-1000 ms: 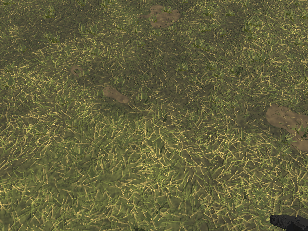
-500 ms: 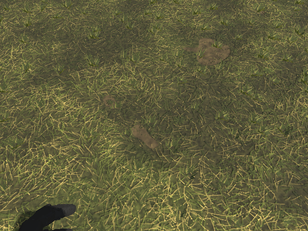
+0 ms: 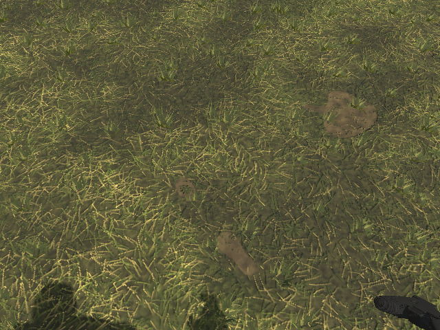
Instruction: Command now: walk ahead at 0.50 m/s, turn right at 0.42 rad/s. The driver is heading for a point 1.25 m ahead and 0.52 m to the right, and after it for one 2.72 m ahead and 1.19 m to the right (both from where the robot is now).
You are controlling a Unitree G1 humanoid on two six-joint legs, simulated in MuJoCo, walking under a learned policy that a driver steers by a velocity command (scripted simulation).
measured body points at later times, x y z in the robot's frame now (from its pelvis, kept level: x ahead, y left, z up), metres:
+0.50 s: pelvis +0.24 -0.08 -0.02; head +0.28 -0.10 +0.43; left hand +0.51 +0.11 -0.09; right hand +0.20 -0.38 -0.14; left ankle +0.10 +0.11 -0.66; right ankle +0.30 -0.18 -0.73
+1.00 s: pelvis +0.47 -0.14 -0.01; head +0.50 -0.16 +0.44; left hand +0.71 +0.05 -0.11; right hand +0.51 -0.47 -0.08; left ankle +0.62 -0.12 -0.73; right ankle +0.31 -0.18 -0.67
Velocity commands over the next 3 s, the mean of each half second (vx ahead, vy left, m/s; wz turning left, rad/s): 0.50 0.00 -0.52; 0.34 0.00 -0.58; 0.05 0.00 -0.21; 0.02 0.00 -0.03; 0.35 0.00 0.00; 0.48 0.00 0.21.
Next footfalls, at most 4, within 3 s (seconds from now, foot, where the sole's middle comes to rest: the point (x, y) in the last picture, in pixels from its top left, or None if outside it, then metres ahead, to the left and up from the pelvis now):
0.44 right None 0.34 -0.19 -0.77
0.92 left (286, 275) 0.65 -0.14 -0.77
1.28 right None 0.45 -0.30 -0.77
2.66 right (415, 243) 0.80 -0.58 -0.77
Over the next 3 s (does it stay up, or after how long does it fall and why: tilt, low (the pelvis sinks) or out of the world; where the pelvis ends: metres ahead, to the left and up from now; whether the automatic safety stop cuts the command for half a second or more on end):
stays up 0.86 -0.51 0.01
